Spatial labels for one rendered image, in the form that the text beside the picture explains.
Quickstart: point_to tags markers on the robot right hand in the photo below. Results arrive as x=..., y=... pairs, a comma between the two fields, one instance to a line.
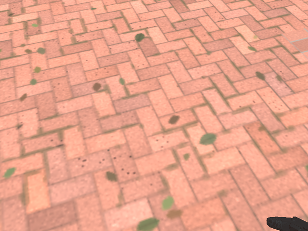
x=287, y=224

